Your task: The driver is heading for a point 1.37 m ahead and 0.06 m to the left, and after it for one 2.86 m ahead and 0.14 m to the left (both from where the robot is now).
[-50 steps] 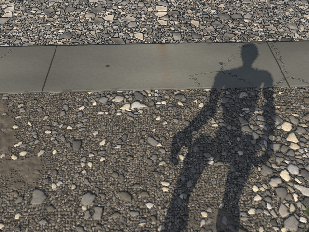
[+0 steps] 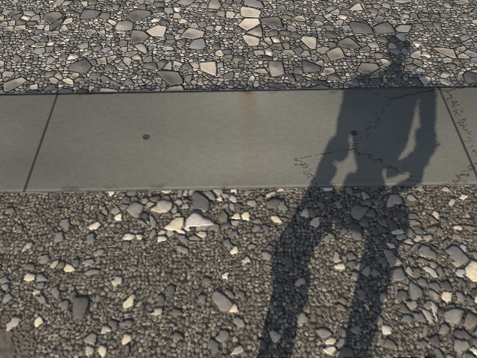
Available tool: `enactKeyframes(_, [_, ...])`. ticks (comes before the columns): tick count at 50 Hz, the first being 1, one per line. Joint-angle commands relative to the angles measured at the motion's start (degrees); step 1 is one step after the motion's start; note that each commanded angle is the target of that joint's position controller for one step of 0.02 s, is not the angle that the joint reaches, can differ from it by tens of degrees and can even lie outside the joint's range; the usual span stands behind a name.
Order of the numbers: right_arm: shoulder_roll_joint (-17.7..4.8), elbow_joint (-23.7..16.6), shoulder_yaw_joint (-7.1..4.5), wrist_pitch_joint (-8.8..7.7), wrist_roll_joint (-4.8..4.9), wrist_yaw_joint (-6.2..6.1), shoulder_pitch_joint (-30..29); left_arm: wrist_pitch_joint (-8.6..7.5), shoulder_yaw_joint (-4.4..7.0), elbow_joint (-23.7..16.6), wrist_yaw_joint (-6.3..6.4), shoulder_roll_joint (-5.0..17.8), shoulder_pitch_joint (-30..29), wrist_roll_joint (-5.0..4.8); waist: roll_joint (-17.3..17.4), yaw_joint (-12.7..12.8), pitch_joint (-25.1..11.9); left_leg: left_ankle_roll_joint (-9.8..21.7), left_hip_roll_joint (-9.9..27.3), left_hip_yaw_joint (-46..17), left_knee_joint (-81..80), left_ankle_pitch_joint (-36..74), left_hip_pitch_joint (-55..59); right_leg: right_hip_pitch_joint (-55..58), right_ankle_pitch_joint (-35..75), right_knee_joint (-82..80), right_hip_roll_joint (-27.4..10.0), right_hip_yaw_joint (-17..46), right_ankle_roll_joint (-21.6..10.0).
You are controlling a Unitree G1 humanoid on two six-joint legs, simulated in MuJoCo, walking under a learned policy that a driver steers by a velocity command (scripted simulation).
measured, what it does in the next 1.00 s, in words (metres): walks ahead: right foot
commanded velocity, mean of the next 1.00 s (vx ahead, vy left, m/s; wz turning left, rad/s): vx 0.46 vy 0.00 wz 0.00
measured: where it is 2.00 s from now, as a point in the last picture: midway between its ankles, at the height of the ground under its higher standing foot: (260, 298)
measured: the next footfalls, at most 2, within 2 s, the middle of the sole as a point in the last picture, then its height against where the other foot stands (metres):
right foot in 0.54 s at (305, 350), level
left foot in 1.04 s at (247, 267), level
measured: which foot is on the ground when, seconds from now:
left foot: down 0.00-0.56, up 0.58-1.00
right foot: down 0.00-0.00, up 0.02-0.52, down 0.54-1.00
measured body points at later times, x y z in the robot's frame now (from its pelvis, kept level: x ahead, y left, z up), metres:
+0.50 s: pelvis +0.27 -0.02 +0.02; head +0.30 -0.02 +0.47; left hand +0.48 +0.18 -0.09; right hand +0.16 -0.25 -0.12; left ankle +0.12 +0.05 -0.71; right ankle +0.42 -0.13 -0.69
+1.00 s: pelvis +0.52 -0.04 +0.02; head +0.55 -0.04 +0.47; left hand +0.43 +0.18 -0.12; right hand +0.68 -0.25 -0.11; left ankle +0.67 +0.06 -0.69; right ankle +0.43 -0.11 -0.71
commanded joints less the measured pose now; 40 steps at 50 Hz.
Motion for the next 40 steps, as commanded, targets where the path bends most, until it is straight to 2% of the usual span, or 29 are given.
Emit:
enactKeyframes(1, [-14.48, 5.18, -4.70, 0.38, -0.93, -0.98, 26.67, -0.41, 1.07, -4.55, -0.60, 3.32, 4.49, -1.05, 11.51, -7.16, -19.67, 14.50, 27.29, -47.59, -9.82, -10.43, 44.34, -37.47, -4.35, 54.79, 0.79, 1.17, 0.84])
enactKeyframes(2, [-12.32, 4.57, -4.64, 0.41, 1.31, -0.23, 20.65, -0.26, 1.89, -5.09, -0.50, 8.20, 0.38, 0.39, 3.15, -7.02, -12.65, 14.52, 25.08, -45.43, -15.52, -19.77, 36.28, -42.74, 0.99, 54.61, -3.15, 4.80, -0.71])
enactKeyframes(3, [-8.63, 3.77, -3.70, 0.09, 1.47, 0.02, 15.84, -0.47, 2.32, -6.72, -0.90, 9.09, -5.38, 0.59, 0.88, -5.58, -5.25, 12.93, 23.39, -38.12, -18.38, -22.23, 28.11, -43.81, 5.35, 51.73, -5.67, 4.52, -1.03])
enactKeyframes(4, [-5.75, 4.31, -3.00, -0.46, 1.10, 0.20, 14.39, -0.48, 2.35, -7.06, -1.16, 8.22, -7.39, 0.71, -2.39, -3.64, -0.17, 10.70, 21.03, -32.86, -20.87, -17.23, 20.29, -41.71, 6.97, 47.54, -7.55, 4.25, -1.02])
enactKeyframes(5, [-4.28, 5.15, -2.39, -1.23, 0.71, 0.02, 14.73, 0.12, 2.36, -7.21, -1.37, 7.29, -7.94, 1.08, -2.73, -1.91, 0.64, 8.52, 18.55, -28.32, -21.52, -11.76, 16.00, -38.68, 7.88, 44.05, -9.13, 4.69, -0.58])
enactKeyframes(6, [-3.54, 6.18, -1.98, -1.80, 0.62, -0.24, 15.42, 0.93, 1.95, -6.64, -1.80, 5.42, -6.54, 1.49, -1.93, -0.43, 0.39, 7.06, 16.62, -24.44, -22.41, -7.84, 13.27, -35.73, 8.41, 41.74, -9.79, 4.26, 0.19])
enactKeyframes(7, [-3.88, 7.14, -1.96, -2.39, 0.71, -0.32, 16.97, 1.46, 1.77, -6.44, -2.10, 4.24, -6.06, 1.54, -1.02, 0.02, 0.08, 6.70, 15.81, -21.89, -22.80, -3.83, 12.31, -34.75, 8.97, 40.13, -10.01, 3.50, 0.76])
enactKeyframes(9, [-5.62, 8.63, -2.21, -3.11, 0.98, -0.22, 19.49, 2.09, 1.82, -7.54, -2.46, 4.15, -8.92, 1.48, 0.13, 0.18, 0.55, 6.29, 14.53, -17.92, -24.04, 0.09, 11.95, -37.01, 11.85, 36.50, -11.14, 1.95, 1.77])
enactKeyframes(12, [-6.45, 9.76, -2.09, -3.03, 1.18, -0.11, 22.79, 2.49, 1.94, -10.52, -2.64, 5.20, -18.05, 1.23, 0.71, -1.66, 2.28, 4.59, 12.86, -14.55, -25.46, 4.03, 14.54, -43.42, 19.27, 28.64, -12.62, -0.14, 3.16])
enactKeyframes(16, [-6.15, 11.19, -1.60, -2.85, 1.26, -0.33, 27.80, 2.39, 1.46, -12.99, -2.83, 4.47, -26.95, 0.54, 2.02, -4.64, 1.85, 1.49, 11.48, -11.49, -23.98, 12.23, 19.75, -44.23, 26.52, 17.03, -11.33, -2.52, 4.03])
enactKeyframes(20, [-6.23, 12.65, -1.27, -2.56, 0.61, -0.99, 31.92, 2.24, 1.18, -14.83, -2.75, 4.47, -33.67, 0.44, 2.95, -6.94, 1.97, 1.75, 12.95, -11.28, -21.30, 18.21, 28.15, -45.36, 26.08, 9.86, -9.36, -3.72, 3.47])
enactKeyframes(22, [-6.73, 13.28, -1.31, -2.35, 0.11, -1.38, 32.76, 1.89, 1.23, -15.82, -2.71, 4.78, -35.89, 0.43, 3.27, -7.15, 2.23, 2.67, 14.64, -11.62, -19.24, 21.70, 32.31, -45.66, 22.96, 7.43, -8.56, -3.79, 2.56])
enactKeyframes(24, [-7.46, 13.56, -1.49, -2.24, -0.13, -1.75, 31.54, 1.38, 1.50, -15.99, -2.57, 5.36, -34.89, 0.42, 3.61, -5.47, 1.92, 2.57, 15.92, -11.14, -15.98, 28.93, 34.14, -42.09, 18.46, 4.61, -7.30, -4.04, 0.86])
enactKeyframes(25, [-7.93, 13.48, -1.60, -2.23, -0.11, -1.88, 30.21, 1.09, 1.84, -15.07, -2.28, 5.89, -31.65, 0.46, 4.02, -3.61, 0.47, 1.84, 15.84, -10.30, -12.36, 36.66, 33.64, -36.66, 16.01, 3.01, -5.67, -4.65, -0.22])
enactKeyframes(26, [-8.47, 13.56, -1.72, -2.15, -0.01, -1.87, 29.40, 0.71, 2.45, -12.97, -1.83, 6.83, -25.31, 0.54, 4.19, -0.96, -2.66, 1.12, 15.28, -9.62, -5.67, 42.92, 32.97, -28.87, 15.08, 1.03, -3.75, -5.19, -1.47])
enactKeyframes(27, [-8.50, 13.33, -1.66, -2.06, 0.40, -1.73, 28.15, 0.13, 3.33, -9.53, -1.25, 8.35, -15.21, 1.01, 2.82, 3.40, -7.74, -0.01, 13.35, -7.68, 4.98, 40.79, 28.45, -16.03, 17.97, -2.27, -3.56, -4.87, -3.21])
enactKeyframes(28, [-7.00, 11.39, -1.09, -2.33, 1.01, -1.56, 27.27, -0.32, 4.70, -7.26, -0.51, 12.72, -4.65, 2.52, -0.99, 7.10, -14.80, -0.97, 10.96, -6.09, 20.71, 22.67, 16.01, -0.16, 13.52, -2.29, -14.63, 6.80, -6.37])
enactKeyframes(29, [-1.23, 10.80, -0.18, -2.21, 3.04, -1.03, 34.19, 0.05, 6.02, -6.65, -0.73, 17.52, -1.68, 3.02, -14.22, 4.06, -21.83, -3.65, 0.02, -2.58, 42.54, -20.89, -4.62, 14.12, 11.70, -7.08, -31.06, 34.81, -15.03])
enactKeyframes(30, [-7.60, 11.41, -1.93, -2.06, 1.31, -1.28, 30.72, 0.73, 5.55, -6.64, -1.44, 13.89, -4.93, 0.55, -5.34, 3.68, -18.44, -2.62, 1.74, -10.16, 46.90, -23.08, -9.75, 9.60, 9.92, -11.00, -28.59, 37.65, -14.10])
enactKeyframes(31, [-7.21, 9.42, -2.15, -2.29, 1.09, -1.06, 25.71, 0.63, 4.75, -7.32, -1.66, 11.27, -11.26, -0.06, -4.51, 1.00, -9.64, -2.45, 4.41, -10.35, 45.23, -17.52, -11.57, 1.18, 11.79, -12.66, -26.56, 28.03, -12.23])
enactKeyframes(32, [-6.12, 8.79, -2.00, -2.45, 0.92, -0.87, 22.87, 0.14, 4.10, -7.52, -1.91, 8.26, -14.41, 0.09, -2.11, -0.29, -5.55, -2.68, 6.21, -10.01, 42.34, -14.05, -10.00, -5.74, 17.75, -14.83, -24.07, 22.27, -10.70])
enactKeyframes(33, [-5.40, 8.67, -2.17, -1.89, 0.34, -0.63, 21.88, -0.27, 3.61, -7.02, -1.77, 6.63, -15.15, 0.16, -2.20, -1.90, -3.53, -3.07, 7.52, -9.79, 39.61, -12.71, -7.82, -10.27, 21.01, -16.06, -21.53, 17.78, -8.83])
enactKeyframes(34, [-4.16, 8.80, -1.97, -1.05, -0.39, -0.20, 22.81, -0.54, 2.97, -6.00, -1.56, 4.65, -15.02, 0.08, -3.16, -3.59, -2.98, -3.74, 8.29, -9.53, 37.31, -11.96, -5.05, -13.68, 23.43, -17.28, -19.33, 14.06, -7.30])
enactKeyframes(35, [-3.10, 8.98, -1.91, -0.39, -0.57, 0.20, 23.37, -0.94, 2.81, -5.11, -1.45, 4.45, -13.56, 0.08, -3.73, -4.15, -3.17, -4.24, 8.20, -8.98, 36.15, -11.56, -3.64, -14.86, 25.94, -17.86, -18.73, 12.26, -7.07])
enactKeyframes(37, [-2.67, 8.26, -2.01, 0.42, -0.77, 0.75, 21.71, -1.63, 3.01, -3.46, -1.32, 5.83, -10.55, -0.27, -3.62, -4.84, -2.36, -5.06, 8.53, -7.75, 34.02, -9.97, -5.02, -15.73, 29.42, -19.04, -17.76, 9.50, -7.17])
enactKeyframes(40, [-3.31, 5.41, -2.04, 0.99, -0.67, 1.05, 13.62, -1.65, 3.01, -2.26, -1.26, 6.91, -7.42, -0.20, -3.79, -3.81, 0.25, -6.27, 9.82, -6.13, 27.99, -3.69, -10.56, -15.46, 29.59, -21.29, -16.53, 6.91, -6.79])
